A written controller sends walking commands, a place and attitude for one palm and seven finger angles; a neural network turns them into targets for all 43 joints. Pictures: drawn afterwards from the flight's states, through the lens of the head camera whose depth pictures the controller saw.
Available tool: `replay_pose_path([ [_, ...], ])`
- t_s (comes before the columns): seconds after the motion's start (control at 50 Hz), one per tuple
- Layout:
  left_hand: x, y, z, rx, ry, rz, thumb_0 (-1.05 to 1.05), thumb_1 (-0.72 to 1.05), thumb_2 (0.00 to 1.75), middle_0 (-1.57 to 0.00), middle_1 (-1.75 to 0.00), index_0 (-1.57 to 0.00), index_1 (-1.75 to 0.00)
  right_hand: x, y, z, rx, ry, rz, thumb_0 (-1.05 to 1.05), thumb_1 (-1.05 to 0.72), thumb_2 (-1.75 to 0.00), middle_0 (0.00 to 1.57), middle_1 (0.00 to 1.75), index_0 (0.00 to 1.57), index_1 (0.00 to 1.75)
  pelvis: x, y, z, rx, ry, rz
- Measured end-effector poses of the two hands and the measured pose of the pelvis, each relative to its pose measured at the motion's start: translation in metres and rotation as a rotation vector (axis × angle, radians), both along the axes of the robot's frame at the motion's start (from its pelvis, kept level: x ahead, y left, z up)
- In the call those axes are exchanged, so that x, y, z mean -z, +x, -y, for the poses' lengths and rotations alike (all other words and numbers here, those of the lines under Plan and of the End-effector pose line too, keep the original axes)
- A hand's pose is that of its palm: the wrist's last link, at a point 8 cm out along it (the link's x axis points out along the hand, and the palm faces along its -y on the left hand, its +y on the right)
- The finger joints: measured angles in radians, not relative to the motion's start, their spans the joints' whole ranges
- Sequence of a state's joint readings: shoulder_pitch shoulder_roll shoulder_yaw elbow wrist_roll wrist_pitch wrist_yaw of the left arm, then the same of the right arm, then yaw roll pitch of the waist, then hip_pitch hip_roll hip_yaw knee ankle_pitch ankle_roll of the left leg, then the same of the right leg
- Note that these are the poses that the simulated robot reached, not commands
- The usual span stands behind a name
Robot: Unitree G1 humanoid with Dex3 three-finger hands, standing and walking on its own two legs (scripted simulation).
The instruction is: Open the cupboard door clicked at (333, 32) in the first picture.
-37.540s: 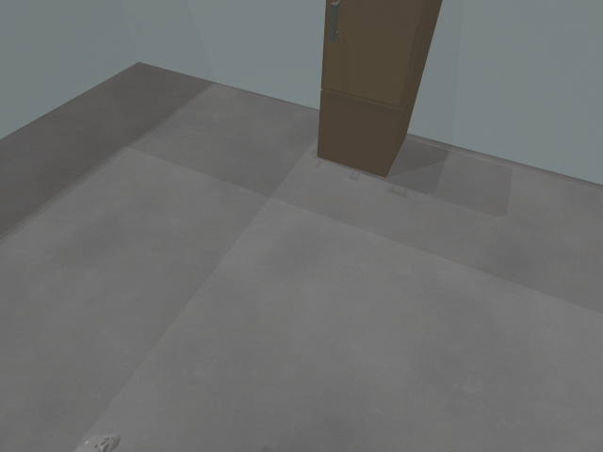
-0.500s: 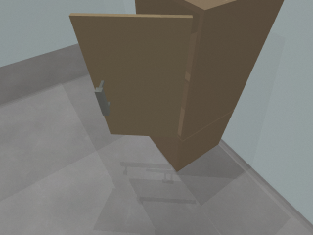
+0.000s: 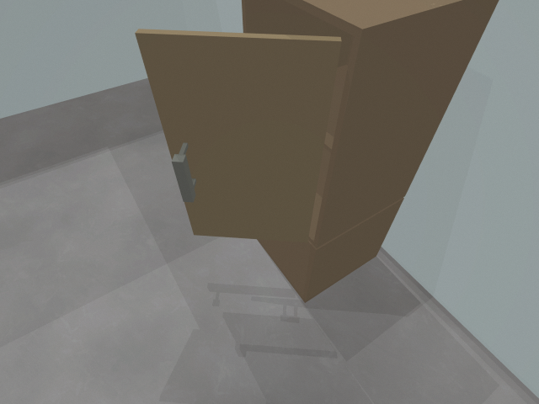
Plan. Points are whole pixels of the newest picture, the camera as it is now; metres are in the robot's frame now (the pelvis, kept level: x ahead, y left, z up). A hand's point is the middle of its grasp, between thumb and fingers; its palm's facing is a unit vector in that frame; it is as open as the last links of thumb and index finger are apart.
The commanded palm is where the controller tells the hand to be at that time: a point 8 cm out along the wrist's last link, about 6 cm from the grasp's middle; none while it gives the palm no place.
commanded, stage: shuffle to correct the standing spot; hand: left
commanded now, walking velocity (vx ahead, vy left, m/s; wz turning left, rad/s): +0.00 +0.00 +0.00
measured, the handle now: (186, 172) +0.59 +0.23 -0.05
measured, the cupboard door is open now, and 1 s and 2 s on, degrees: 53 53 53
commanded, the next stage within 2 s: come to a stop and stand still in 0.18 s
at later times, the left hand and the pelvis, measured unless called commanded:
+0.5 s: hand out of the picture +0.01 +0.22 -0.18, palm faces +0.04 -0.98 -0.21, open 7.4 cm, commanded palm none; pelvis +0.03 +0.04 -0.01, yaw +1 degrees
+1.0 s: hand out of the picture +0.09 +0.21 -0.17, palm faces -0.01 -0.98 -0.21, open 7.4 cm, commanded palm none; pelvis +0.04 +0.03 +0.00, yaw -1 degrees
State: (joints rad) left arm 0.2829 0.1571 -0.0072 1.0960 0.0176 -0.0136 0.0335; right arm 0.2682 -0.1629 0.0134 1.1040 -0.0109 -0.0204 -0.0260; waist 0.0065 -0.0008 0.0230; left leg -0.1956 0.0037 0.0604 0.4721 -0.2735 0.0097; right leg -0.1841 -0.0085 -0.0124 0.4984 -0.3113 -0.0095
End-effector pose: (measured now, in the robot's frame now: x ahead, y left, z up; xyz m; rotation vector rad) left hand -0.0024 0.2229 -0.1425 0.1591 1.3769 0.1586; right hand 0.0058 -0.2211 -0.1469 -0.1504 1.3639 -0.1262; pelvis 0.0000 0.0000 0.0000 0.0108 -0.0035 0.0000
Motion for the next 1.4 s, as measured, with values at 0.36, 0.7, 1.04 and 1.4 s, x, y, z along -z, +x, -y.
replay_pose_path([
  [0.36, 0.012, -0.002, -0.010, -0.049, -0.010, -0.018, 0.01, 0.91, 0.90, -0.20, -0.30, -0.20, -0.30, 0.002, 0.030, -0.002, -0.035, -0.035, -0.012, 0.01, -0.91, -0.90, 0.20, 0.30, 0.19, 0.30, 0.009, 0.021, -0.014, -0.013, -0.035, -0.013],
  [0.7, 0.004, 0.066, -0.067, 0.018, 0.046, 0.079, 0.01, 0.91, 0.90, -0.20, -0.30, -0.20, -0.30, 0.001, 0.068, -0.039, 0.001, -0.048, 0.101, 0.01, -0.94, -0.90, 0.20, 0.30, 0.20, 0.30, 0.010, 0.032, -0.048, 0.010, -0.020, -0.009],
  [1.04, 0.001, 0.079, -0.035, 0.044, 0.002, 0.089, 0.01, 0.92, 0.90, -0.20, -0.30, -0.20, -0.30, -0.004, 0.050, -0.024, 0.005, -0.032, 0.035, 0.01, -0.92, -0.90, 0.20, 0.30, 0.20, 0.30, 0.002, 0.036, -0.031, 0.012, -0.013, -0.012],
  [1.4, 0.004, 0.051, -0.023, 0.008, -0.002, -0.006, 0.01, 0.91, 0.90, -0.20, -0.30, -0.20, -0.30, -0.005, 0.047, -0.013, 0.002, -0.033, -0.022, 0.01, -0.91, -0.90, 0.20, 0.30, 0.20, 0.30, 0.000, 0.044, -0.018, 0.002, -0.012, -0.011],
])
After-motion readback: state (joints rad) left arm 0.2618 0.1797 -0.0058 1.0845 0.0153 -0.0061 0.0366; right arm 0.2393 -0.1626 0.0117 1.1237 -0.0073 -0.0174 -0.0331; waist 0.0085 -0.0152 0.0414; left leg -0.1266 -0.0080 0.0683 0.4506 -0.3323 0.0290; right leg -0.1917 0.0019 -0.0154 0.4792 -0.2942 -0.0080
